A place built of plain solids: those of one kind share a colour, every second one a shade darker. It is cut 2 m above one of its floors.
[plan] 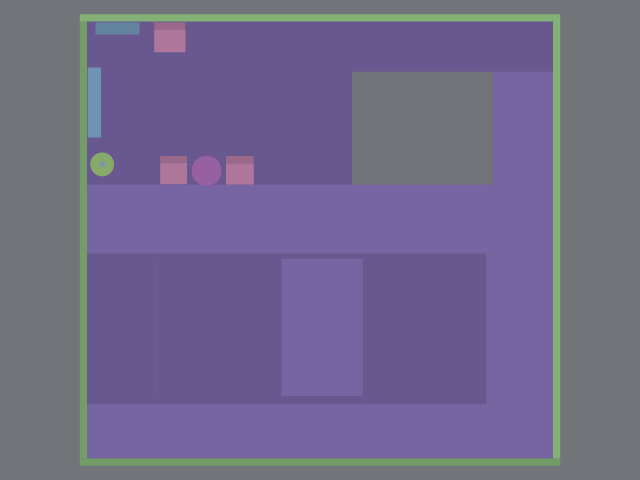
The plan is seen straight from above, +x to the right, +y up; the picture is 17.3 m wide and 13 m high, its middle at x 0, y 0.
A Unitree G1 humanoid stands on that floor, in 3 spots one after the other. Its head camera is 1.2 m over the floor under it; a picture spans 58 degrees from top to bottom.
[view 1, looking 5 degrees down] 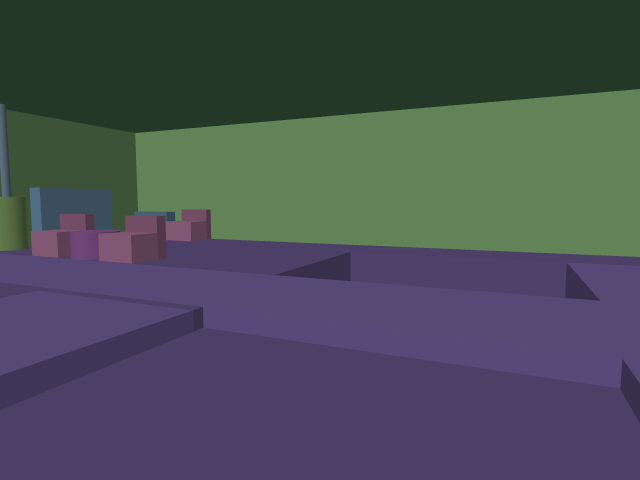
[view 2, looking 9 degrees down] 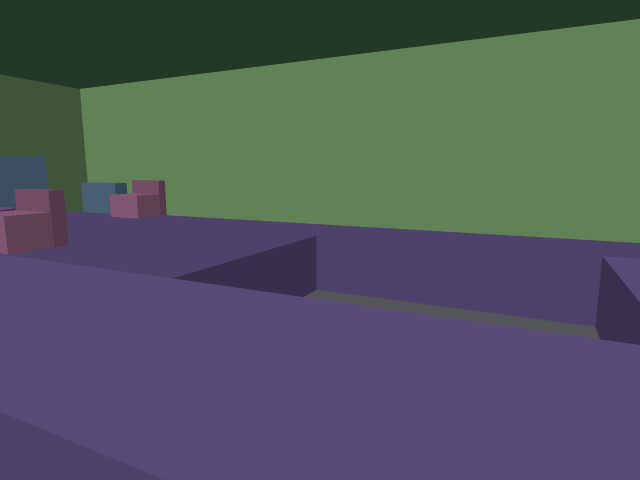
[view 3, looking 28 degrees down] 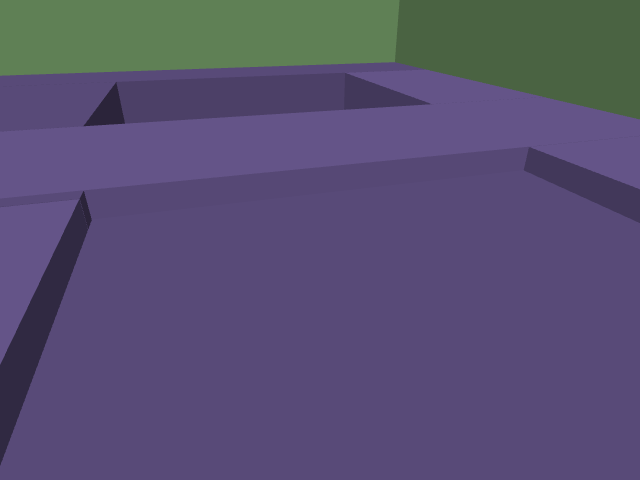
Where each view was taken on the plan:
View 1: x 3.83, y -3.63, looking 114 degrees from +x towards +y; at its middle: wall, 10.49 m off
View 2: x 3.87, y -1.48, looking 116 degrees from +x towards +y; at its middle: floor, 6.80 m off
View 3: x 1.83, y -3.23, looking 73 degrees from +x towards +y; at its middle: floor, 2.56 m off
